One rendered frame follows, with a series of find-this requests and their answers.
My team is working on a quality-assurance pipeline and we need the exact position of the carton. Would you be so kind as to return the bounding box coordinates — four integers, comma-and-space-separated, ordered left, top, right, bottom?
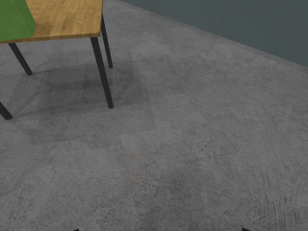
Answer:
0, 0, 36, 41

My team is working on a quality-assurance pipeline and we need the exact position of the table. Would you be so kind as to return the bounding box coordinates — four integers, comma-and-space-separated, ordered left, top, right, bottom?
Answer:
0, 0, 114, 120

